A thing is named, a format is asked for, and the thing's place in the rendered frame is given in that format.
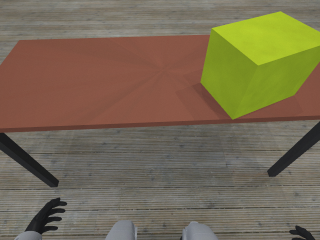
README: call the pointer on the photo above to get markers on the robot right thigh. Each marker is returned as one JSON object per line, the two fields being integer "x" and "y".
{"x": 198, "y": 231}

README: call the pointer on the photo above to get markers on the left robot hand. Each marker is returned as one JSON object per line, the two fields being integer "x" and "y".
{"x": 42, "y": 217}

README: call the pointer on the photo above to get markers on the right robot hand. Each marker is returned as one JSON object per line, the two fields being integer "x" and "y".
{"x": 301, "y": 232}

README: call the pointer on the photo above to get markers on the robot left thigh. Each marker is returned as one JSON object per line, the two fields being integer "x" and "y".
{"x": 123, "y": 230}

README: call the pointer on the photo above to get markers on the robot thigh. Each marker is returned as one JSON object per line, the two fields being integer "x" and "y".
{"x": 123, "y": 230}
{"x": 198, "y": 231}

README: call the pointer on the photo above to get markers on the carton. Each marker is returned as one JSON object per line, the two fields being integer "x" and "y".
{"x": 253, "y": 63}

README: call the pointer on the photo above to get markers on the table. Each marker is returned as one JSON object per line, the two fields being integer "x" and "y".
{"x": 126, "y": 82}

